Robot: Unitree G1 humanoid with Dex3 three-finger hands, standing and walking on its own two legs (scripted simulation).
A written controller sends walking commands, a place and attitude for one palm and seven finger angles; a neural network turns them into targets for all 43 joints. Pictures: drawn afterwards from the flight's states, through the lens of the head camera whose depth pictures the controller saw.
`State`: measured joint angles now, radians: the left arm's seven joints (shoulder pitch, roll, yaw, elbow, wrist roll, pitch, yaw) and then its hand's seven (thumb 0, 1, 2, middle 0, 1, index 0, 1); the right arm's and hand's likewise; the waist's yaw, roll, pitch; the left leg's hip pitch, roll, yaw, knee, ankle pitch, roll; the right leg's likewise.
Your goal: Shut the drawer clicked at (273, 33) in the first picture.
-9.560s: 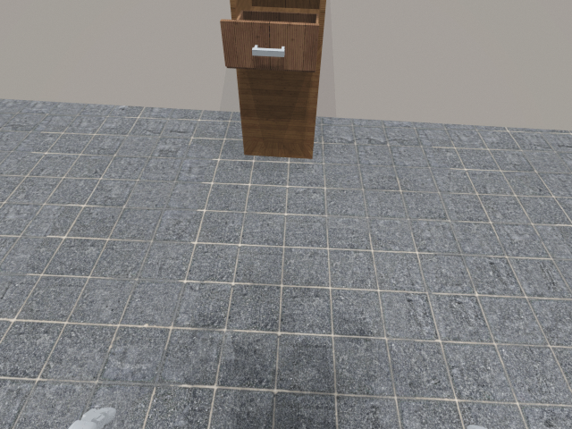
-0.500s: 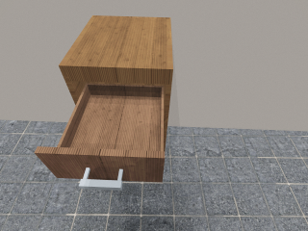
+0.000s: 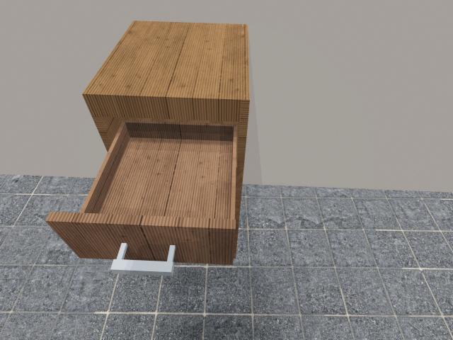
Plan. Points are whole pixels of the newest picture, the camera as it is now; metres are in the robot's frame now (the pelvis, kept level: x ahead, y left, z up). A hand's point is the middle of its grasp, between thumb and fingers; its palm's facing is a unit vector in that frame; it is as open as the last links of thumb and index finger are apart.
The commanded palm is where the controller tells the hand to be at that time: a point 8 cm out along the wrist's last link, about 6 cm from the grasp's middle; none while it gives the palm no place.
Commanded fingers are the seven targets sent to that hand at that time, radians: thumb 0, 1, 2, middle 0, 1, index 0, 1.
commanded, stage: raise the hand and make a fist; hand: left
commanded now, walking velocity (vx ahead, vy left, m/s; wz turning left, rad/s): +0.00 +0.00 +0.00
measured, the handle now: (145, 258) +0.27 +0.18 -0.04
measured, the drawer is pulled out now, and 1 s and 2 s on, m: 0.30 0.30 0.30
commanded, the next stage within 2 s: bring the fist close to the handle in 1.98 s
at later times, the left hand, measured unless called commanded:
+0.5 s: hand out of the picture +0.12 +0.12 -0.04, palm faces -0.03 -1.00 +0.04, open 6.1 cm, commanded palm +0.09 +0.21 -0.04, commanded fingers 0.00 0.90 0.90 -0.64 -0.78 -0.64 -0.78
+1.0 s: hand out of the picture +0.12 +0.16 +0.00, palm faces +0.11 -0.99 -0.04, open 3.6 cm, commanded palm +0.07 +0.20 +0.01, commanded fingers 0.00 0.90 0.90 -1.14 -1.32 -1.14 -1.32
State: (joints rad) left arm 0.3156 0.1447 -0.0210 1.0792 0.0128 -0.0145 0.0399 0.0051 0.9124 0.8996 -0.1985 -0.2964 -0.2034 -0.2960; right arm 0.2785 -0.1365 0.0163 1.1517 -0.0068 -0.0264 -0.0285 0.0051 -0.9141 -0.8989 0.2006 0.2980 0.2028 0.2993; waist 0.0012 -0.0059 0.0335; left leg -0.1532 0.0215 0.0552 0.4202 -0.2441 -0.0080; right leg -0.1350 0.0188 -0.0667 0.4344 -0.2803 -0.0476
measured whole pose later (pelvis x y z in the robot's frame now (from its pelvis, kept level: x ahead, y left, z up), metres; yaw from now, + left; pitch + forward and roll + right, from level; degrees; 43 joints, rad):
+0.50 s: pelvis -0.04 +0.00 -0.07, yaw +1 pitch +10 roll +0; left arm 0.58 0.10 -0.08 0.04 -0.11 -0.58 -0.18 0.01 0.92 0.90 -0.45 -0.57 -0.41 -0.55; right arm 0.13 -0.27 -0.07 0.53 0.00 -0.30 0.01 0.01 -0.91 -0.90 0.20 0.30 0.20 0.30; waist 0.02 -0.04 -0.13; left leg -0.75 0.02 0.03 1.02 -0.45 0.00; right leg -0.72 -0.02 -0.09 1.04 -0.50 -0.06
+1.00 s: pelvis -0.04 +0.01 -0.07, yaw +1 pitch +9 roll -1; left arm 0.72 0.15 -0.01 -0.31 -0.17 -0.34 -0.05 0.02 0.91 0.90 -0.95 -1.11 -0.95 -1.11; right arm 0.30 -0.22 -0.02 0.51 0.03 -0.18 -0.05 0.02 -0.91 -0.90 0.20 0.30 0.21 0.30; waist -0.01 0.04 -0.12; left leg -0.73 0.03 0.02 1.04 -0.46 0.01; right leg -0.69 -0.01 -0.10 1.02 -0.49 -0.04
